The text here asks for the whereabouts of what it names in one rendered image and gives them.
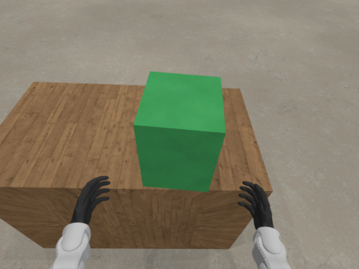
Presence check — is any pedestal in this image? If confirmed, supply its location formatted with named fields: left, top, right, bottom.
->
left=0, top=82, right=273, bottom=249

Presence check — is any carton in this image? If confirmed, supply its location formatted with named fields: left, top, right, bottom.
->
left=134, top=71, right=226, bottom=192

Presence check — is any left robot forearm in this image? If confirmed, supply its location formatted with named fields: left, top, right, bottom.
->
left=50, top=222, right=91, bottom=269

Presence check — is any robot left hand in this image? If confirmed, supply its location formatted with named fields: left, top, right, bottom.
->
left=71, top=176, right=110, bottom=225

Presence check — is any right robot forearm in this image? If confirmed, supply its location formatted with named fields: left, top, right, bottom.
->
left=252, top=227, right=291, bottom=269

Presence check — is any robot right hand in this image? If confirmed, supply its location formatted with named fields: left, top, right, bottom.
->
left=238, top=181, right=274, bottom=230

